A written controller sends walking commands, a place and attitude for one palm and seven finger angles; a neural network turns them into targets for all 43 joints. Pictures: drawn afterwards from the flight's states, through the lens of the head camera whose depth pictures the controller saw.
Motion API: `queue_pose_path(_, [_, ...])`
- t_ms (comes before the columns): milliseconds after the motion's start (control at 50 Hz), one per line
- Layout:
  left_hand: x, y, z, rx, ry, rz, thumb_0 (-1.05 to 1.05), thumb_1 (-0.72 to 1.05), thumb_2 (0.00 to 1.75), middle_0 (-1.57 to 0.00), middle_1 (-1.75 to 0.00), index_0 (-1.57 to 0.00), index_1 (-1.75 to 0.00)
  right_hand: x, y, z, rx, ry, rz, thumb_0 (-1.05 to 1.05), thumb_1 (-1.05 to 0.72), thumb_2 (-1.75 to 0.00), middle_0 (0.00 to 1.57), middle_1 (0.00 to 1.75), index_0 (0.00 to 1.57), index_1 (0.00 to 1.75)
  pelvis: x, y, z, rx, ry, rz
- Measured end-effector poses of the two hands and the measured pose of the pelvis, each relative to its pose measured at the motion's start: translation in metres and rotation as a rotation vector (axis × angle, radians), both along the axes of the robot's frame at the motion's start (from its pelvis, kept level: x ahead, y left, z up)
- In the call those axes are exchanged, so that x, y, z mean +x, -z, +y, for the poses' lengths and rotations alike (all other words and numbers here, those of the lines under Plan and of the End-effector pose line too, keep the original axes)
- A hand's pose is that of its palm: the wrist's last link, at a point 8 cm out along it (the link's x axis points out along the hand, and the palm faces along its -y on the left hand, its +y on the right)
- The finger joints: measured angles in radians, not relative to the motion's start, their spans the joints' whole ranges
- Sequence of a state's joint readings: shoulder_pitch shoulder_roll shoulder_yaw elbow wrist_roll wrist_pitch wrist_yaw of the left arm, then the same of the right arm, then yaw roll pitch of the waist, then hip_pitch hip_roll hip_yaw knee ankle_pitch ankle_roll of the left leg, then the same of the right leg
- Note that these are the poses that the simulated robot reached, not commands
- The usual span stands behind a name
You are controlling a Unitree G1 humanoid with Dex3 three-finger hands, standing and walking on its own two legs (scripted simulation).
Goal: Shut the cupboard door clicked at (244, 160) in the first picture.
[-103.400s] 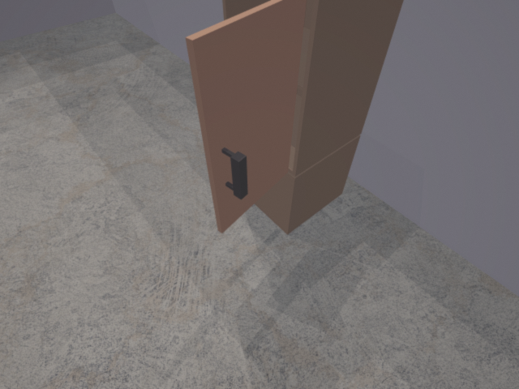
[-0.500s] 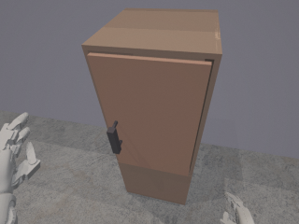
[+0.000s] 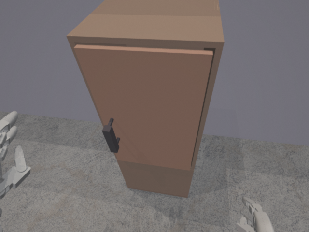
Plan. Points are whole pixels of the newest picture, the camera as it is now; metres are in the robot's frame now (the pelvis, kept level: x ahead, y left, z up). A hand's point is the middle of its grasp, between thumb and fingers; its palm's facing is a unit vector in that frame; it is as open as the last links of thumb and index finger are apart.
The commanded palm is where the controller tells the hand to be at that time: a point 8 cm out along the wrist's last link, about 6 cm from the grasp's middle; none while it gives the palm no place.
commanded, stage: step back with the hand held close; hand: left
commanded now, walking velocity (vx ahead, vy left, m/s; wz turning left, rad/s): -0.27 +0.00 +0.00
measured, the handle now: (113, 135) +0.46 +0.20 -0.09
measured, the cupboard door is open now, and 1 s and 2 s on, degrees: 0 0 0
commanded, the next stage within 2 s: stop stepping back and stand still in 1.10 s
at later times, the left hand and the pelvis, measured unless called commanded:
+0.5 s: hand out of the picture +0.12 +0.30 +0.16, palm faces +0.47 -0.76 -0.45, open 7.4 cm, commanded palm +0.05 +0.33 +0.18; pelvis -0.08 +0.02 -0.01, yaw +2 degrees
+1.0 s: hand out of the picture +0.05 +0.33 +0.19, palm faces +0.52 -0.76 -0.38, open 7.4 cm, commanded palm -0.01 +0.35 +0.18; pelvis -0.13 +0.04 -0.01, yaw +3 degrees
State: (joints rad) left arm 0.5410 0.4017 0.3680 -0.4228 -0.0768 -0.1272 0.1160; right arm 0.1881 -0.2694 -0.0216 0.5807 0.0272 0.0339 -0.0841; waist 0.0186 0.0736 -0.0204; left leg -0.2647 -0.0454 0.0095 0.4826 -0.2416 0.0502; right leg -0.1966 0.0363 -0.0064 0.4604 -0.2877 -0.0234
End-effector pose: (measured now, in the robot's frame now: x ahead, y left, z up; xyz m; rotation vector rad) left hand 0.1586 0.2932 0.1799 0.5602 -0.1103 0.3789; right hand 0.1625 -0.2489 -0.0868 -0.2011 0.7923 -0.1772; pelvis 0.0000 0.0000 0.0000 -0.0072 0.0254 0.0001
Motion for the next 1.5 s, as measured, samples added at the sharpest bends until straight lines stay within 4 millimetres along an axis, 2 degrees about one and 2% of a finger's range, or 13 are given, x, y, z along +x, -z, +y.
queue_pose_path(160, [-0.011, -0.008, 0.013, 0.035, 0.029, -0.034, 0.01, 0.89, 0.9, -0.21, -0.3, -0.22, -0.31, -0.018, -0.009, 0.01, 0.001, 0.034, -0.015, 0.02, -0.91, -0.9, 0.2, 0.3, 0.2, 0.3, -0.019, 0.001, 0.009, -0.005, 0.013, 0.002])
queue_pose_path(360, [-0.057, 0.006, 0.028, -0.006, 0.015, -0.079, 0.01, 0.89, 0.9, -0.21, -0.3, -0.22, -0.31, -0.053, -0.02, 0.024, -0.054, -0.001, -0.043, 0.02, -0.91, -0.9, 0.2, 0.3, 0.2, 0.3, -0.052, 0.005, 0.02, -0.025, 0.001, -0.008])
queue_pose_path(480, [-0.081, 0.003, 0.038, 0.023, -0.018, -0.147, 0.01, 0.89, 0.9, -0.21, -0.3, -0.22, -0.31, -0.073, -0.015, 0.03, -0.073, -0.037, -0.042, 0.02, -0.91, -0.9, 0.2, 0.3, 0.2, 0.3, -0.072, 0.01, 0.022, -0.032, -0.027, -0.02])
queue_pose_path(640, [-0.11, 0.0, 0.037, 0.042, -0.029, -0.192, 0.01, 0.89, 0.9, -0.21, -0.3, -0.21, -0.31, -0.094, -0.003, 0.035, -0.06, -0.073, -0.012, 0.02, -0.91, -0.9, 0.2, 0.3, 0.21, 0.3, -0.092, 0.015, 0.022, -0.036, -0.057, -0.017])
queue_pose_path(820, [-0.128, 0.003, 0.053, 0.041, 0.017, -0.247, 0.01, 0.88, 0.9, -0.21, -0.3, -0.22, -0.31, -0.118, -0.004, 0.047, -0.102, -0.059, 0.003, 0.02, -0.91, -0.9, 0.2, 0.3, 0.21, 0.3, -0.112, 0.021, 0.038, -0.067, -0.068, -0.022])
queue_pose_path(960, [-0.147, -0.016, 0.074, 0.055, -0.01, -0.298, 0.01, 0.88, 0.9, -0.21, -0.3, -0.22, -0.31, -0.128, -0.02, 0.07, -0.089, -0.093, -0.025, 0.02, -0.91, -0.9, 0.2, 0.3, 0.21, 0.3, -0.128, 0.008, 0.044, -0.117, -0.069, 0.026])
queue_pose_path(1040, [-0.158, -0.015, 0.07, 0.008, 0.016, -0.311, 0.01, 0.89, 0.9, -0.21, -0.3, -0.21, -0.3, -0.13, -0.028, 0.08, -0.076, -0.132, -0.055, 0.02, -0.91, -0.9, 0.2, 0.3, 0.21, 0.3, -0.144, 0.004, 0.043, -0.113, -0.037, 0.084])
queue_pose_path(1120, [-0.165, -0.004, 0.056, -0.026, 0.086, -0.283, 0.01, 0.89, 0.9, -0.21, -0.3, -0.21, -0.3, -0.139, -0.027, 0.084, -0.065, -0.162, -0.091, 0.01, -0.9, -0.9, 0.2, 0.3, 0.21, 0.3, -0.173, 0.009, 0.039, -0.098, -0.006, 0.118])
queue_pose_path(1200, [-0.179, 0.004, 0.035, 0.023, 0.207, -0.292, 0.01, 0.89, 0.9, -0.21, -0.3, -0.21, -0.3, -0.166, -0.012, 0.076, -0.062, -0.134, -0.115, 0.01, -0.9, -0.9, 0.2, 0.3, 0.21, 0.3, -0.209, 0.027, 0.036, -0.074, 0.037, 0.077])
queue_pose_path(1300, [-0.21, -0.01, 0.032, 0.068, 0.27, -0.349, 0.01, 0.88, 0.9, -0.21, -0.3, -0.22, -0.31, -0.228, -0.004, 0.062, -0.077, -0.029, -0.071, 0.01, -0.91, -0.9, 0.2, 0.3, 0.21, 0.3, -0.224, 0.032, 0.039, -0.086, 0.004, -0.005])
queue_pose_path(1420, [-0.248, -0.013, 0.07, 0.079, 0.135, -0.423, 0.01, 0.88, 0.9, -0.22, -0.3, -0.22, -0.31, -0.294, 0.009, 0.044, -0.139, 0.093, 0.0, 0.02, -0.9, -0.9, 0.2, 0.3, 0.21, 0.3, -0.221, 0.039, 0.055, -0.079, 0.063, -0.061])
queue_pose_path(1460, [-0.243, -0.007, 0.087, 0.025, 0.08, -0.49, 0.0, 0.88, 0.9, -0.22, -0.3, -0.22, -0.31, -0.308, 0.015, 0.041, -0.165, 0.131, 0.021, 0.02, -0.9, -0.9, 0.2, 0.3, 0.21, 0.3, -0.215, 0.043, 0.064, -0.084, 0.09, -0.06])
queue_pose_path(1500, [-0.224, 0.004, 0.102, -0.082, 0.031, -0.528, 0.0, 0.88, 0.9, -0.21, -0.3, -0.22, -0.31, -0.32, 0.019, 0.044, -0.178, 0.148, 0.041, 0.02, -0.91, -0.9, 0.2, 0.3, 0.2, 0.3, -0.222, 0.047, 0.073, -0.074, 0.072, -0.068])
